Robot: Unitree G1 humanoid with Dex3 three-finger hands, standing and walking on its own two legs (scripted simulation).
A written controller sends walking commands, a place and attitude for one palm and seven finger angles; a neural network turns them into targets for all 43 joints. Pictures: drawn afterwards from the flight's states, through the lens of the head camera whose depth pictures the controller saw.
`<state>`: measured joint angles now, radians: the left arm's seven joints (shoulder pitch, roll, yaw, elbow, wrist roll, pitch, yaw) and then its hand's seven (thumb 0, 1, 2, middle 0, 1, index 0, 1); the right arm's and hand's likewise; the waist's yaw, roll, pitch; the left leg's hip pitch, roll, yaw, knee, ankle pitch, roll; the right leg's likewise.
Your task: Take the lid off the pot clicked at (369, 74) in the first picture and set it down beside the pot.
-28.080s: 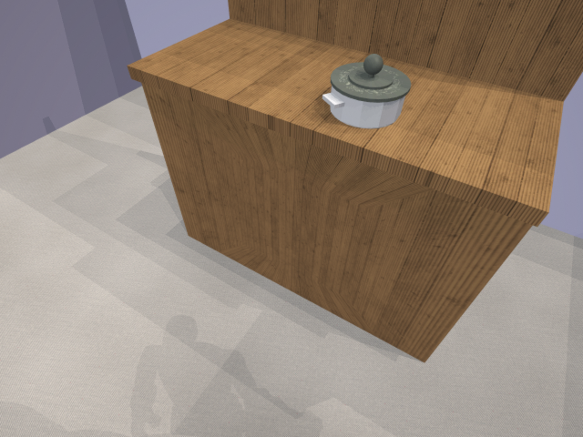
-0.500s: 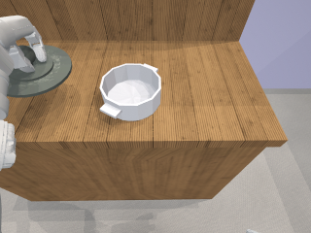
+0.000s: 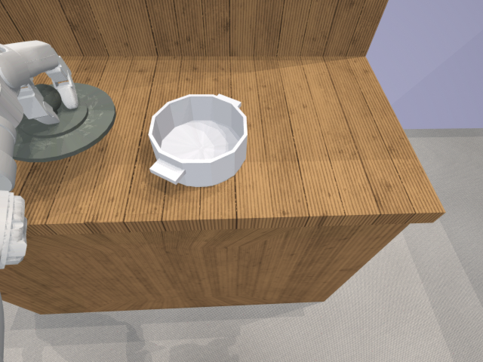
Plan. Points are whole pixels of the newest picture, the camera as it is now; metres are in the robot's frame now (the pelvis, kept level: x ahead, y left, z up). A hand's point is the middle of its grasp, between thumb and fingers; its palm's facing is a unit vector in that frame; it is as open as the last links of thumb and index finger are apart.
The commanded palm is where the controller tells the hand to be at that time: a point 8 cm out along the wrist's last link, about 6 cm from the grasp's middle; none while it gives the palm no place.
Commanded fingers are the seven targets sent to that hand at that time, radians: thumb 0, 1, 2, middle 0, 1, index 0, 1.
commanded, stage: lower the lid onto the table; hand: left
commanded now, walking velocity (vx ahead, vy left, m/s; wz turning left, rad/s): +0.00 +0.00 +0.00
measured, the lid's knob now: (44, 98) +0.49 +0.29 +0.16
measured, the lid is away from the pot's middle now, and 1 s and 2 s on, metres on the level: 0.23 0.22 0.24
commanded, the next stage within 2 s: open the fingers wide in 1.28 s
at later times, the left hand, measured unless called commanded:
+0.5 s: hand (40, 122) +0.45 +0.29 +0.15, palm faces -0.43 -0.11 -0.90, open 6.0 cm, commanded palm +0.47 +0.29 +0.22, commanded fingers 0.00 0.86 0.70 -1.00 -1.06 -1.01 -1.06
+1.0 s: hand (62, 130) +0.47 +0.28 +0.12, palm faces -0.46 -0.13 -0.88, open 6.0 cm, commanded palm +0.49 +0.29 +0.19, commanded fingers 0.00 0.86 0.70 -1.00 -1.06 -1.01 -1.06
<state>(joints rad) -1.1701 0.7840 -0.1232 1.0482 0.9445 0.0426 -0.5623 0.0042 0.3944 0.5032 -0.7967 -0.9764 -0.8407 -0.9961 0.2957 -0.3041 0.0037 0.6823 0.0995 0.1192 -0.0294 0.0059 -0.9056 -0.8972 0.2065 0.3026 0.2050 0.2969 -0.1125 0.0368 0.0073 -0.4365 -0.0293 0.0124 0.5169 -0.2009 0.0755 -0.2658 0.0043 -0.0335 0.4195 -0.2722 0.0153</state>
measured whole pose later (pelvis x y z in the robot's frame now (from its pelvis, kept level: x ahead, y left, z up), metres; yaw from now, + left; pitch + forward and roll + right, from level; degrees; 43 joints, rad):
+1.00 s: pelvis +0.00 +0.01 -0.01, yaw -1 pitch +9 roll -3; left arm -1.09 0.75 -0.10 1.12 0.94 -0.05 -0.47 0.01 0.40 0.50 -0.79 -0.98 -0.84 -1.00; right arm 0.32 -0.30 0.01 0.69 0.09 0.11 -0.04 0.01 -0.90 -0.90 0.21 0.30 0.21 0.30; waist -0.12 0.04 -0.02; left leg -0.52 -0.03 0.03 0.58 -0.22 0.08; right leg -0.35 0.01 -0.02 0.49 -0.30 0.02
